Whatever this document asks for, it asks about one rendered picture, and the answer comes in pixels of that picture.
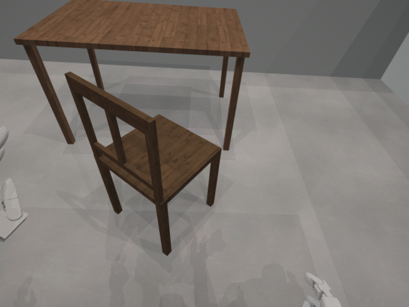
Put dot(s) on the table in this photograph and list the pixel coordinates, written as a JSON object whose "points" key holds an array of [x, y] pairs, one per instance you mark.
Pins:
{"points": [[143, 27]]}

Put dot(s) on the chair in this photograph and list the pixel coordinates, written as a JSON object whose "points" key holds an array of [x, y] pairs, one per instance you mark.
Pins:
{"points": [[158, 158]]}

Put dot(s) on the left robot hand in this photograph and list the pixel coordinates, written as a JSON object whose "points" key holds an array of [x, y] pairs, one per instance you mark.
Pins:
{"points": [[12, 216]]}

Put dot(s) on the right robot hand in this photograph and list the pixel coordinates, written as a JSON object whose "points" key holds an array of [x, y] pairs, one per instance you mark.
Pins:
{"points": [[322, 291]]}

